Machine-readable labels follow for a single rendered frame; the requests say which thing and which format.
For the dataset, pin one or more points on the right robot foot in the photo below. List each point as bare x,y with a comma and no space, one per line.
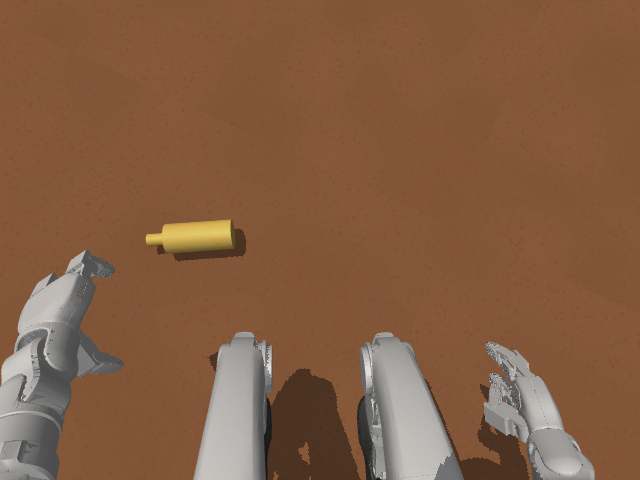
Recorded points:
365,439

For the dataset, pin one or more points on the right robot arm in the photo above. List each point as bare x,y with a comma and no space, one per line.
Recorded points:
555,455

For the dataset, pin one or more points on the bottle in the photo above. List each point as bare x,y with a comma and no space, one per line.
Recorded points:
194,236

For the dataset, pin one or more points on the left robot arm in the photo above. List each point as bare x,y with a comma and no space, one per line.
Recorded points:
34,395

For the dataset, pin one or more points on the left robot hand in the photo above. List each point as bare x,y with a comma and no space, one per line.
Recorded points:
65,300

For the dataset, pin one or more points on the right robot hand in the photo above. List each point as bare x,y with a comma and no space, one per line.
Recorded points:
529,404

